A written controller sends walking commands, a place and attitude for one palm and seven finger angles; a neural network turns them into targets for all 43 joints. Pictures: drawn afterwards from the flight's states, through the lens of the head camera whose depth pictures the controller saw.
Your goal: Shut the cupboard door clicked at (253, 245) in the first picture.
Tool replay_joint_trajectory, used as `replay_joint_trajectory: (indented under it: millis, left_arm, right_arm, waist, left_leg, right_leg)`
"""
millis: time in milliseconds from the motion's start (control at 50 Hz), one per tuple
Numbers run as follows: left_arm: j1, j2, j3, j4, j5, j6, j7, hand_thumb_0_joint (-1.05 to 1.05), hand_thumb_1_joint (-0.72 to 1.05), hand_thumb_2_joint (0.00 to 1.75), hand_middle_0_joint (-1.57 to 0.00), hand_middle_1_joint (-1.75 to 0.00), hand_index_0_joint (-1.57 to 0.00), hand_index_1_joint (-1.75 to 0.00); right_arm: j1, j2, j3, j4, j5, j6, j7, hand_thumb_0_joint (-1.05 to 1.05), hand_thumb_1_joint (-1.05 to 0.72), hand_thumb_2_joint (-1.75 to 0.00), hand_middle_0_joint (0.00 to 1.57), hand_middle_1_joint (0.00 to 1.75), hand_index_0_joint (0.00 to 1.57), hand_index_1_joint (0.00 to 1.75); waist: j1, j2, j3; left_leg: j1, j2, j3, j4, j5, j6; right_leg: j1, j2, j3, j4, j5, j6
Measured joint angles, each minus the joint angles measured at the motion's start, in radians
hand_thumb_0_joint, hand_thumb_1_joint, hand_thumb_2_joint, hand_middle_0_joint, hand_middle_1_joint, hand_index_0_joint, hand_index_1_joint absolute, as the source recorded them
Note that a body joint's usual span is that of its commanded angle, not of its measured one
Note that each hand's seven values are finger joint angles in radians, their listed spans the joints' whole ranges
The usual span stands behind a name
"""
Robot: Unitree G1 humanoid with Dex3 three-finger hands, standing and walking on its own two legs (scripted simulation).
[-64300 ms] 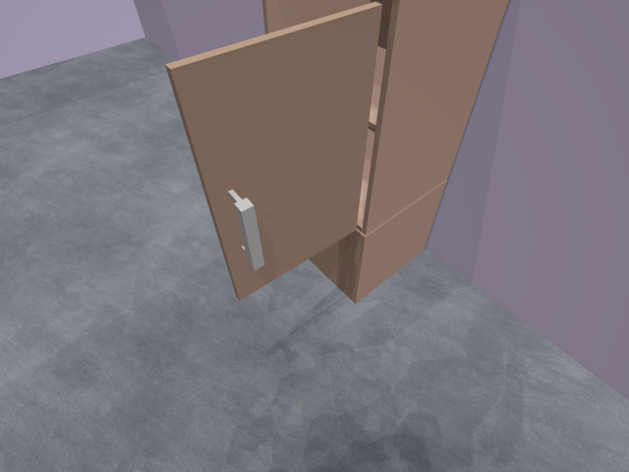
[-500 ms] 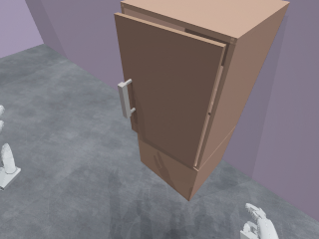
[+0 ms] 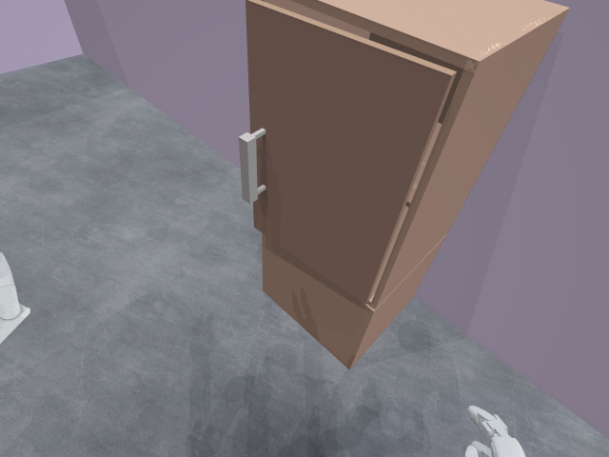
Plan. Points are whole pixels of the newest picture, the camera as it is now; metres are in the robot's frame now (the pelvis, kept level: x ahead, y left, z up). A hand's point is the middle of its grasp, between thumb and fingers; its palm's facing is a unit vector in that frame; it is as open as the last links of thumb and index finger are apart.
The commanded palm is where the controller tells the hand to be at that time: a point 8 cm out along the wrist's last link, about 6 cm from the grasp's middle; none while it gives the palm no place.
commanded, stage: step back with the hand held close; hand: left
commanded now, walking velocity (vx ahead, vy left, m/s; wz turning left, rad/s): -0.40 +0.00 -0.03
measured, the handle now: (255, 166) +0.73 +0.14 -0.07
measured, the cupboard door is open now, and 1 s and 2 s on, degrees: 5 5 5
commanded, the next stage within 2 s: stop stepping back and stand still in 0.36 s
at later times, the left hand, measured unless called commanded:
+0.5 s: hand out of the picture +0.06 +0.20 +0.20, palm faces +0.27 -0.77 -0.57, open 7.4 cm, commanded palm +0.02 +0.25 +0.20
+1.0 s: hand out of the picture -0.03 +0.26 +0.19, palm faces +0.51 -0.77 -0.39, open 7.4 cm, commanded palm -0.08 +0.28 +0.20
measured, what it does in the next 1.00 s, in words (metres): walks backwards: right foot, then left foot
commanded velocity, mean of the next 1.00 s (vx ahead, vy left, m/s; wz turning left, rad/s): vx -0.05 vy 0.00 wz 0.01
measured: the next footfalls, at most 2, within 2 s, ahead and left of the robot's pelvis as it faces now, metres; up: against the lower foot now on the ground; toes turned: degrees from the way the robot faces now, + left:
right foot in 0.42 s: -0.18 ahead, -0.11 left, +0.00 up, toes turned -3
left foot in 0.76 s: -0.16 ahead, +0.11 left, +0.00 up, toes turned +3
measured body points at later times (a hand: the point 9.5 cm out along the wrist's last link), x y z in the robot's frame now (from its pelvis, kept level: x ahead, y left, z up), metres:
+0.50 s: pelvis -0.14 -0.04 +0.01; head -0.12 -0.02 +0.46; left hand +0.04 +0.24 +0.23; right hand +0.04 -0.28 -0.05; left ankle +0.00 +0.05 -0.68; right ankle -0.22 -0.12 -0.72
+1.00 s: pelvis -0.22 -0.02 +0.01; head -0.27 -0.01 +0.46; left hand -0.06 +0.30 +0.22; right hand -0.09 -0.24 -0.07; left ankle -0.22 +0.13 -0.72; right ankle -0.22 -0.11 -0.72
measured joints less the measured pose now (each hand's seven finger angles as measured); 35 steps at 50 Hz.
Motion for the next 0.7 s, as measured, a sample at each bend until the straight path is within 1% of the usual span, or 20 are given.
replay_joint_trajectory:
  millis: [40,80,140,200,240,300,360,400,420,440,460,480,500,520,540,580,640,700]
  left_arm:
    - [-0.013,-0.007,0.004,0.011,-0.002,0.001,-0.005,0.01,0.89,0.90,-0.22,-0.30,-0.21,-0.30]
    - [-0.022,-0.022,0.007,0.018,-0.008,-0.007,-0.005,0.01,0.89,0.90,-0.21,-0.30,-0.21,-0.30]
    - [-0.033,-0.046,-0.004,0.018,-0.023,-0.016,-0.004,0.01,0.89,0.90,-0.21,-0.30,-0.21,-0.30]
    - [-0.055,-0.046,-0.034,-0.001,-0.032,-0.005,-0.012,0.01,0.89,0.90,-0.21,-0.30,-0.20,-0.30]
    - [-0.062,-0.028,-0.051,-0.021,-0.037,0.011,-0.024,0.01,0.89,0.90,-0.21,-0.30,-0.20,-0.30]
    - [-0.044,0.021,-0.050,-0.071,-0.052,0.040,-0.044,0.02,0.89,0.90,-0.21,-0.30,-0.20,-0.30]
    - [0.011,0.090,-0.007,-0.124,-0.075,0.054,-0.057,0.02,0.89,0.90,-0.21,-0.30,-0.21,-0.30]
    - [0.052,0.129,0.034,-0.146,-0.092,0.051,-0.060,0.02,0.89,0.90,-0.21,-0.30,-0.21,-0.30]
    - [0.067,0.141,0.050,-0.148,-0.097,0.046,-0.062,0.02,0.89,0.90,-0.21,-0.30,-0.21,-0.30]
    - [0.076,0.141,0.051,-0.145,-0.100,0.041,-0.064,0.01,0.89,0.90,-0.22,-0.30,-0.21,-0.30]
    - [0.086,0.143,0.049,-0.140,-0.101,0.036,-0.063,0.01,0.89,0.90,-0.22,-0.30,-0.21,-0.30]
    - [0.100,0.140,0.047,-0.133,-0.094,0.031,-0.059,0.01,0.89,0.90,-0.22,-0.30,-0.21,-0.30]
    - [0.116,0.128,0.048,-0.122,-0.086,0.030,-0.050,0.01,0.89,0.90,-0.22,-0.30,-0.21,-0.30]
    - [0.127,0.109,0.046,-0.106,-0.078,0.038,-0.039,0.01,0.88,0.90,-0.22,-0.30,-0.21,-0.30]
    - [0.123,0.083,0.038,-0.081,-0.070,0.049,-0.025,0.01,0.88,0.90,-0.22,-0.30,-0.21,-0.30]
    - [0.070,0.023,0.003,-0.006,-0.054,0.078,0.006,0.01,0.88,0.90,-0.22,-0.30,-0.21,-0.30]
    - [-0.059,-0.063,-0.062,0.111,-0.038,0.132,0.042,0.01,0.89,0.90,-0.21,-0.30,-0.21,-0.30]
    - [-0.118,-0.116,-0.111,0.141,-0.028,0.159,0.051,0.01,0.89,0.90,-0.21,-0.30,-0.20,-0.30]
  right_arm:
    - [0.006,0.010,-0.004,0.020,-0.009,-0.009,-0.003,0.01,-0.90,-0.90,0.21,0.30,0.21,0.30]
    - [0.002,0.025,-0.001,0.041,-0.017,-0.022,0.000,0.01,-0.90,-0.90,0.21,0.30,0.21,0.30]
    - [-0.031,0.050,0.012,0.063,-0.022,-0.053,0.012,0.01,-0.90,-0.90,0.21,0.30,0.21,0.30]
    - [-0.096,0.072,0.025,0.070,-0.022,-0.083,0.033,0.01,-0.90,-0.90,0.21,0.30,0.21,0.30]
    - [-0.145,0.084,0.031,0.062,-0.021,-0.095,0.046,0.01,-0.90,-0.90,0.21,0.30,0.21,0.30]
    - [-0.201,0.100,0.040,0.031,-0.020,-0.100,0.058,0.01,-0.90,-0.90,0.21,0.30,0.21,0.30]
    - [-0.221,0.105,0.049,-0.008,-0.024,-0.090,0.059,0.01,-0.90,-0.90,0.21,0.30,0.21,0.30]
    - [-0.216,0.095,0.052,-0.035,-0.024,-0.075,0.054,0.00,-0.90,-0.90,0.21,0.30,0.21,0.30]
    - [-0.213,0.085,0.050,-0.042,-0.022,-0.065,0.051,0.00,-0.90,-0.90,0.21,0.30,0.21,0.30]
    - [-0.204,0.072,0.044,-0.036,-0.016,-0.053,0.048,0.00,-0.90,-0.90,0.21,0.30,0.21,0.30]
    - [-0.183,0.063,0.037,-0.022,-0.007,-0.043,0.043,0.00,-0.90,-0.90,0.21,0.30,0.21,0.30]
    - [-0.155,0.058,0.030,-0.002,-0.003,-0.033,0.039,0.00,-0.90,-0.90,0.21,0.30,0.21,0.30]
    - [-0.125,0.054,0.027,0.017,0.000,-0.021,0.035,0.00,-0.90,-0.90,0.21,0.30,0.21,0.30]
    - [-0.093,0.047,0.027,0.031,0.000,-0.007,0.030,0.00,-0.90,-0.90,0.21,0.30,0.21,0.30]
    - [-0.062,0.037,0.027,0.041,0.004,0.004,0.021,0.00,-0.90,-0.90,0.21,0.30,0.21,0.30]
    - [-0.008,0.012,0.024,0.058,0.010,0.010,-0.001,0.01,-0.90,-0.90,0.21,0.30,0.21,0.30]
    - [0.049,-0.025,0.009,0.092,0.016,0.002,-0.028,0.01,-0.90,-0.90,0.21,0.30,0.21,0.30]
    - [0.069,-0.044,-0.003,0.113,0.015,-0.009,-0.036,0.01,-0.91,-0.90,0.21,0.30,0.20,0.30]
  waist:
    - [0.009,0.011,-0.021]
    - [0.025,0.012,-0.046]
    - [0.050,0.002,-0.063]
    - [0.062,-0.010,-0.040]
    - [0.055,-0.013,-0.017]
    - [0.033,-0.021,0.012]
    - [0.010,-0.032,0.017]
    - [0.002,-0.033,0.010]
    - [-0.001,-0.024,0.011]
    - [-0.005,-0.002,0.016]
    - [0.001,-0.001,0.009]
    - [0.019,-0.018,-0.007]
    - [0.038,-0.038,-0.029]
    - [0.054,-0.055,-0.050]
    - [0.066,-0.065,-0.067]
    - [0.078,-0.063,-0.089]
    - [0.072,-0.041,-0.106]
    - [0.046,-0.027,-0.107]
  left_leg:
    - [-0.001,0.006,-0.014,-0.030,0.018,-0.001]
    - [-0.005,0.017,-0.017,-0.079,0.047,-0.005]
    - [-0.017,0.037,-0.006,-0.175,0.112,-0.014]
    - [-0.029,0.062,0.009,-0.266,0.189,-0.028]
    - [-0.038,0.078,0.016,-0.313,0.238,-0.034]
    - [-0.053,0.093,0.027,-0.362,0.302,-0.041]
    - [-0.073,0.095,0.032,-0.391,0.358,-0.054]
    - [-0.100,0.090,0.031,-0.382,0.382,-0.068]
    - [-0.122,0.091,0.026,-0.350,0.364,-0.080]
    - [-0.144,0.099,0.008,-0.291,0.272,-0.103]
    - [-0.178,0.090,-0.013,-0.190,0.141,-0.128]
    - [-0.210,0.073,-0.031,-0.048,0.030,-0.144]
    - [-0.231,0.058,-0.039,0.087,-0.040,-0.153]
    - [-0.235,0.050,-0.038,0.186,-0.078,-0.157]
    - [-0.220,0.049,-0.034,0.244,-0.096,-0.158]
    - [-0.161,0.059,-0.029,0.273,-0.108,-0.154]
    - [-0.046,0.084,-0.030,0.217,-0.118,-0.140]
    - [0.072,0.107,-0.034,0.089,-0.127,-0.122]
  right_leg:
    - [0.045,0.016,0.024,0.077,-0.065,0.007]
    - [0.105,0.019,0.035,0.101,-0.142,0.010]
    - [0.196,0.006,0.035,0.032,-0.216,0.013]
    - [0.244,-0.001,0.030,-0.044,-0.233,0.023]
    - [0.248,0.003,0.025,-0.060,-0.242,0.030]
    - [0.228,0.011,0.012,-0.056,-0.258,0.035]
    - [0.221,0.014,-0.020,-0.111,-0.264,0.021]
    - [0.247,0.010,-0.050,-0.216,-0.215,0.005]
    - [0.254,0.010,-0.065,-0.256,-0.161,-0.014]
    - [0.257,0.022,-0.084,-0.254,-0.138,-0.034]
    - [0.255,0.020,-0.093,-0.243,-0.136,-0.050]
    - [0.250,0.007,-0.085,-0.230,-0.140,-0.060]
    - [0.246,-0.008,-0.071,-0.222,-0.143,-0.064]
    - [0.244,-0.023,-0.055,-0.219,-0.142,-0.065]
    - [0.246,-0.036,-0.044,-0.221,-0.138,-0.064]
    - [0.253,-0.055,-0.038,-0.223,-0.128,-0.058]
    - [0.255,-0.078,-0.069,-0.212,-0.124,-0.048]
    - [0.237,-0.094,-0.106,-0.188,-0.124,-0.041]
